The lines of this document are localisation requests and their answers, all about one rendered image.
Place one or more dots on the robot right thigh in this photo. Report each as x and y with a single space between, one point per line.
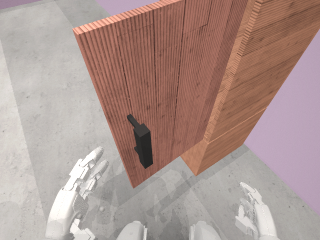
203 232

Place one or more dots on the left robot hand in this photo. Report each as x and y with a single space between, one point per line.
72 199

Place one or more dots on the right robot hand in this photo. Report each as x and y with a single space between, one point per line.
260 221

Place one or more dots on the robot thigh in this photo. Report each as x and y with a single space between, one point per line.
133 231
203 232

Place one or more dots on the handle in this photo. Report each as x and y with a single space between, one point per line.
143 142

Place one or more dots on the cupboard door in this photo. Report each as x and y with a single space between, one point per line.
163 63

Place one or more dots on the robot left thigh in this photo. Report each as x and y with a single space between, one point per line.
133 231

